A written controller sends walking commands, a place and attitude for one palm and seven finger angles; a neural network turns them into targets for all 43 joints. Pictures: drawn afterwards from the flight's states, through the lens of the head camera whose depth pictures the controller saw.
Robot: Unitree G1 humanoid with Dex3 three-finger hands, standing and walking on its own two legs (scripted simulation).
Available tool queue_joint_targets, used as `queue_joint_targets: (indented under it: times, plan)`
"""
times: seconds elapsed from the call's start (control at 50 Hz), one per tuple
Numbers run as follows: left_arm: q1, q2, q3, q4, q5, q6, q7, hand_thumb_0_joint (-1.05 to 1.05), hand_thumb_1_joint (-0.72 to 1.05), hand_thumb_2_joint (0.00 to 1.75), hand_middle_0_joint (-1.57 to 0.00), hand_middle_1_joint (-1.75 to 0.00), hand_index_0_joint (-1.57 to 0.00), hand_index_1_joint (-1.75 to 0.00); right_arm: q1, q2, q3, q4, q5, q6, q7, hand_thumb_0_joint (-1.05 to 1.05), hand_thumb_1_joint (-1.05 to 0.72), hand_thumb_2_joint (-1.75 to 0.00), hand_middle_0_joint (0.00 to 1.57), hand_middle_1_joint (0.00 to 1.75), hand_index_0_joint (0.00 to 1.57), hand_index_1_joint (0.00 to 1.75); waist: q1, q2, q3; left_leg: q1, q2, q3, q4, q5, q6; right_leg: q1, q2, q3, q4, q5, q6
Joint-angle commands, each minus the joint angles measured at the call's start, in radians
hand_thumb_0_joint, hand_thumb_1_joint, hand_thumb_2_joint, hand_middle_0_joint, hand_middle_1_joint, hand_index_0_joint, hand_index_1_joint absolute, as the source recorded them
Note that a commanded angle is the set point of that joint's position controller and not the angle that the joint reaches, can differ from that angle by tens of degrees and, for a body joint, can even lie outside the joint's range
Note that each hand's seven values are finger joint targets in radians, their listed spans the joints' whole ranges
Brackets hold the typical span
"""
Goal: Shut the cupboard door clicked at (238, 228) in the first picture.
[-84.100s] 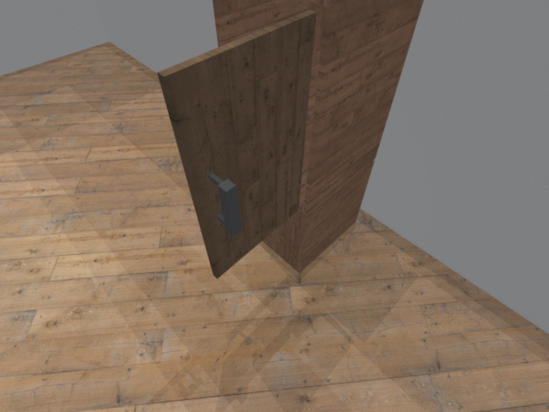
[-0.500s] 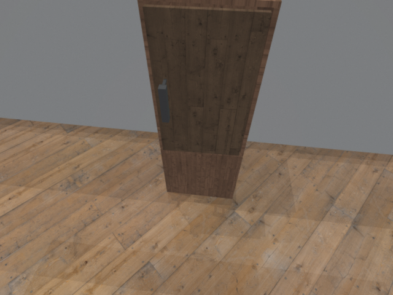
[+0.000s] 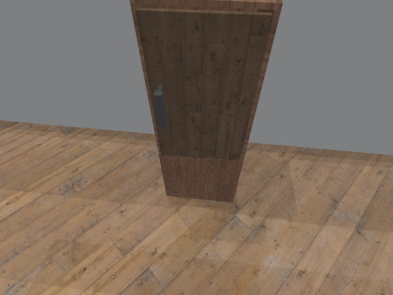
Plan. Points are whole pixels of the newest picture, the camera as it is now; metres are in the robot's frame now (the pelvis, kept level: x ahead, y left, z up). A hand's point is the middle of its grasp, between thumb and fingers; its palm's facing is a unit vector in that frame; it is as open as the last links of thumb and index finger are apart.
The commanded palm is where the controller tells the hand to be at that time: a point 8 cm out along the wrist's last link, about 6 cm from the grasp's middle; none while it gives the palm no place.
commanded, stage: shuffle to correct the standing spot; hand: left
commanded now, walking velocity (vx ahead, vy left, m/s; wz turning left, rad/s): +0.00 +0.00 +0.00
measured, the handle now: (162, 106) +0.69 +0.16 -0.05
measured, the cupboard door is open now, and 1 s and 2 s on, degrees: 2 2 2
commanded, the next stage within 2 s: come to a stop and stand still in 0.78 s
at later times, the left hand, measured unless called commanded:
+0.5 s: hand out of the picture +0.02 +0.16 -0.19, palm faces +0.10 -0.99 -0.12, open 7.4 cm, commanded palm none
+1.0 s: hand (152, 220) +0.34 +0.15 -0.18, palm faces -0.04 -0.97 -0.22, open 7.3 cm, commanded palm none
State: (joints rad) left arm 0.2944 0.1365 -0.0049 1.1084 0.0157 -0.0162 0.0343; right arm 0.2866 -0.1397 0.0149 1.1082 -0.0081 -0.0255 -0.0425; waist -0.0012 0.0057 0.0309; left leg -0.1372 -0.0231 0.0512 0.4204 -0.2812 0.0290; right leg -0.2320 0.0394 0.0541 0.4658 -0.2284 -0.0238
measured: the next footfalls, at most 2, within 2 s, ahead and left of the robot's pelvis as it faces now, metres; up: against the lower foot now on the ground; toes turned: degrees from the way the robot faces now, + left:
left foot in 0.50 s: +0.14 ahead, +0.11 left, +0.00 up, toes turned +5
right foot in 0.94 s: +0.33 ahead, -0.14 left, +0.00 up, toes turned -8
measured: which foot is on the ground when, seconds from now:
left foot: down 0.00-0.30, up 0.32-0.48, down 0.50-0.94, up 0.96-1.00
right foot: down 0.00-0.50, up 0.52-0.92, down 0.94-1.00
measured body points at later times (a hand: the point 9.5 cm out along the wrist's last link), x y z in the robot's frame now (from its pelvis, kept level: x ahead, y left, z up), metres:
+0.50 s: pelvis +0.09 +0.01 -0.01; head +0.11 +0.03 +0.44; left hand +0.02 +0.21 -0.18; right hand +0.11 -0.22 -0.16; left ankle +0.09 +0.11 -0.74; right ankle +0.01 -0.10 -0.74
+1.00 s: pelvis +0.22 -0.03 -0.02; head +0.27 -0.04 +0.43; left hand +0.34 +0.20 -0.16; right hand +0.13 -0.23 -0.18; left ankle +0.12 +0.10 -0.70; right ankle +0.29 -0.13 -0.74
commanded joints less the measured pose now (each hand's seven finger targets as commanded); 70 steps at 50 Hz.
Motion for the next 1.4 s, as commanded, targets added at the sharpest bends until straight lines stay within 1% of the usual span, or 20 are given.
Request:
queue_joint_targets:
  times: [0.0, 0.16, 0.24, 0.32, 0.38, 0.44, 0.46, 0.48, 0.5, 0.56, 0.64, 0.8, 0.86, 0.88, 0.92, 1.0, 1.18, 1.24, 1.3, 1.38]
  plan:
    - [0.065, 0.079, 0.011, -0.03, -0.006, -0.015, -0.001, 0.0, 0.9, 0.9, -0.2, -0.3, -0.2, -0.3, 0.084, -0.084, -0.018, -0.012, -0.003, -0.014, -0.003, 0.0, -0.9, -0.9, 0.2, 0.3, 0.2, 0.3, -0.003, -0.001, 0.021, -0.033, 0.123, -0.098, -0.08, 0.183, 0.018, 0.029, -0.109, 0.098, -0.05, 0.213, -0.03]
    - [0.09, 0.084, 0.037, -0.06, 0.009, -0.012, -0.026, 0.0, 0.9, 0.9, -0.2, -0.3, -0.2, -0.3, 0.085, -0.113, -0.037, -0.032, -0.014, -0.009, 0.014, 0.0, -0.9, -0.9, 0.2, 0.3, 0.2, 0.3, 0.013, 0.0, 0.147, -0.131, 0.141, -0.145, -0.099, -0.248, 0.059, -0.068, -0.073, 0.117, -0.017, -0.213, -0.071]
    - [0.139, 0.098, 0.049, -0.056, 0.008, -0.029, -0.028, 0.0, 0.9, 0.9, -0.2, -0.3, -0.2, -0.3, 0.095, -0.094, -0.038, -0.046, -0.011, -0.028, 0.014, 0.0, -0.9, -0.9, 0.2, 0.3, 0.2, 0.3, 0.026, -0.069, 0.094, -0.168, 0.101, -0.079, 0.054, -0.107, 0.054, 0.035, -0.113, 0.182, -0.01, -0.074, -0.107]
    - [0.297, 0.143, 0.075, -0.008, 0.01, -0.048, -0.008, 0.0, 0.9, 0.9, -0.2, -0.3, -0.2, -0.3, -0.024, -0.067, -0.035, -0.101, -0.01, -0.043, 0.017, 0.0, -0.9, -0.9, 0.2, 0.3, 0.2, 0.3, 0.086, -0.167, 0.046, -0.499, 0.032, 0.016, 0.483, -0.295, 0.001, 0.34, -0.339, 0.454, -0.104, 0.461, -0.276]
    - [0.237, 0.13, 0.074, -0.025, 0.017, -0.051, 0.002, 0.0, 0.9, 0.9, -0.2, -0.3, -0.2, -0.3, -0.058, -0.05, -0.044, -0.119, -0.001, -0.046, 0.03, 0.0, -0.9, -0.9, 0.2, 0.3, 0.2, 0.3, 0.048, -0.099, 0.035, -0.451, 0.078, -0.042, 0.442, -0.297, 0.008, 0.274, -0.331, 0.347, -0.096, 0.465, -0.261]
    - [0.113, 0.126, 0.072, -0.057, 0.005, -0.042, -0.013, 0.0, 0.9, 0.9, -0.2, -0.3, -0.2, -0.3, 0.097, -0.026, -0.043, -0.067, -0.004, -0.04, 0.032, 0.0, -0.9, -0.9, 0.2, 0.3, 0.2, 0.3, -0.054, -0.094, 0.025, -0.024, 0.018, 0.058, 0.104, 0.03, 0.0, -0.048, -0.184, 0.14, -0.052, 0.169, -0.144]
    - [0.114, 0.097, 0.067, -0.06, 0.002, -0.038, -0.019, 0.0, 0.9, 0.9, -0.2, -0.3, -0.2, -0.3, 0.199, -0.071, -0.05, -0.032, -0.01, -0.047, 0.022, 0.0, -0.9, -0.9, 0.2, 0.3, 0.2, 0.3, -0.087, 0.016, 0.002, 0.165, 0.065, -0.014, 0.015, 0.036, 0.019, -0.166, -0.12, 0.088, 0.131, 0.111, -0.107]
    - [0.127, 0.047, 0.059, -0.079, -0.003, -0.036, -0.028, 0.0, 0.9, 0.9, -0.2, -0.3, -0.2, -0.3, 0.295, -0.181, -0.077, -0.017, -0.024, -0.053, 0.015, 0.0, -0.9, -0.9, 0.2, 0.3, 0.2, 0.3, -0.107, 0.293, -0.047, 0.273, 0.346, -0.393, -0.099, 0.013, 0.124, -0.353, -0.002, -0.038, 0.429, -0.171, -0.043]
    - [0.094, 0.061, 0.063, -0.115, 0.001, -0.043, -0.026, 0.0, 0.9, 0.9, -0.2, -0.3, -0.2, -0.3, 0.322, -0.219, -0.081, -0.033, -0.023, -0.038, 0.01, 0.0, -0.9, -0.9, 0.2, 0.3, 0.2, 0.3, -0.111, 0.27, -0.021, 0.207, 0.499, -0.57, -0.209, -0.019, 0.234, -0.421, -0.01, -0.058, 0.631, -0.338, -0.04]
    - [0.028, 0.032, 0.065, -0.104, 0.021, -0.033, -0.035, 0.0, 0.9, 0.9, -0.2, -0.3, -0.2, -0.3, 0.163, -0.108, -0.054, -0.07, -0.021, -0.046, 0.013, 0.0, -0.9, -0.9, 0.2, 0.3, 0.2, 0.3, -0.034, 0.058, 0.177, -0.055, 0.41, -0.38, -0.247, 0.028, 0.21, -0.472, -0.125, -0.024, 0.769, -0.165, -0.024]
    - [0.046, 0.005, 0.055, -0.095, 0.012, -0.013, -0.049, 0.0, 0.9, 0.9, -0.2, -0.3, -0.2, -0.3, 0.153, -0.104, -0.047, -0.059, -0.017, -0.072, 0.005, 0.0, -0.9, -0.9, 0.2, 0.3, 0.2, 0.3, -0.002, 0.076, 0.054, 0.047, 0.307, -0.114, -0.185, 0.488, 0.175, -0.412, -0.129, -0.083, 0.642, -0.072, 0.009]
    - [-0.152, 0.041, 0.055, -0.16, 0.007, -0.009, -0.054, 0.0, 0.9, 0.9, -0.2, -0.3, -0.2, -0.3, 0.18, -0.126, -0.059, -0.033, -0.031, -0.04, 0.008, 0.0, -0.9, -0.9, 0.2, 0.3, 0.2, 0.3, -0.039, 0.118, 0.081, 0.03, 0.293, -0.036, -0.13, 0.504, 0.117, -0.249, -0.094, -0.166, 0.238, -0.008, -0.007]
    - [-0.027, 0.079, 0.063, -0.118, 0.008, -0.025, -0.052, 0.0, 0.9, 0.9, -0.2, -0.3, -0.2, -0.3, 0.169, -0.14, -0.062, -0.03, -0.024, -0.029, 0.011, 0.0, -0.9, -0.9, 0.2, 0.3, 0.2, 0.3, 0.025, 0.06, -0.007, 0.0, 0.247, -0.003, 0.058, 0.495, 0.071, 0.029, -0.043, -0.206, 0.061, 0.065, -0.018]
    - [0.059, 0.131, 0.073, -0.09, 0.011, -0.034, -0.041, 0.0, 0.9, 0.9, -0.2, -0.3, -0.2, -0.3, 0.177, -0.105, -0.054, -0.023, -0.014, -0.031, 0.018, 0.0, -0.9, -0.9, 0.2, 0.3, 0.2, 0.3, 0.066, -0.011, -0.048, -0.153, 0.205, 0.021, 0.206, 0.412, 0.04, 0.244, -0.106, -0.113, 0.059, 0.171, -0.042]
    - [0.218, 0.262, 0.091, -0.057, -0.006, -0.035, -0.024, 0.0, 0.9, 0.9, -0.2, -0.3, -0.2, -0.3, 0.2, -0.058, -0.043, -0.051, 0.006, -0.023, 0.011, 0.0, -0.9, -0.9, 0.2, 0.3, 0.2, 0.3, 0.097, -0.242, -0.216, -0.34, 0.033, 0.046, 0.701, -0.392, -0.026, 0.393, -0.499, 0.299, -0.068, 0.682, -0.238]
    - [-0.104, 0.162, 0.066, -0.143, 0.007, -0.014, 0.007, 0.0, 0.9, 0.9, -0.2, -0.3, -0.2, -0.3, 0.151, -0.014, -0.044, -0.026, 0.005, 0.021, 0.007, 0.0, -0.9, -0.9, 0.2, 0.3, 0.2, 0.3, -0.014, -0.118, -0.034, -0.22, 0.111, -0.046, 0.583, -0.277, -0.042, -0.051, -0.383, 0.078, -0.102, 0.585, -0.199]
    - [-0.114, 0.176, 0.093, -0.169, 0.002, 0.027, 0.005, 0.0, 0.9, 0.9, -0.2, -0.3, -0.2, -0.3, 0.144, -0.04, -0.073, -0.065, -0.004, 0.042, 0.013, 0.0, -0.9, -0.9, 0.2, 0.3, 0.2, 0.3, -0.025, -0.1, -0.051, -0.026, 0.072, 0.02, 0.07, 0.068, -0.059, -0.116, -0.305, 0.038, -0.001, 0.262, -0.109]
    - [-0.11, 0.096, 0.077, -0.193, -0.001, 0.058, 0.003, 0.0, 0.9, 0.9, -0.2, -0.3, -0.2, -0.3, 0.01, -0.142, -0.083, -0.147, -0.023, 0.031, 0.01, 0.0, -0.9, -0.9, 0.2, 0.3, 0.2, 0.3, -0.006, 0.275, 0.031, -0.26, 0.359, -0.304, -0.204, 0.275, 0.136, -0.1, -0.065, -0.113, 0.368, -0.292, 0.015]
    - [-0.042, 0.076, 0.074, -0.167, 0.007, 0.055, -0.001, 0.0, 0.9, 0.9, -0.2, -0.3, -0.2, -0.3, -0.086, -0.135, -0.074, -0.177, -0.026, 0.021, 0.002, 0.0, -0.9, -0.9, 0.2, 0.3, 0.2, 0.3, 0.037, 0.113, -0.012, -0.199, 0.313, -0.223, -0.142, 0.333, 0.166, -0.132, -0.075, -0.044, 0.529, -0.266, 0.013]
    - [-0.028, 0.056, 0.05, -0.152, 0.006, 0.04, -0.003, 0.0, 0.9, 0.9, -0.2, -0.3, -0.2, -0.3, -0.059, -0.14, -0.078, -0.163, -0.02, 0.022, 0.006, 0.0, -0.9, -0.9, 0.2, 0.3, 0.2, 0.3, 0.005, 0.115, -0.068, -0.021, 0.277, -0.16, -0.112, 0.365, 0.15, -0.126, -0.093, -0.084, 0.32, -0.266, 0.036]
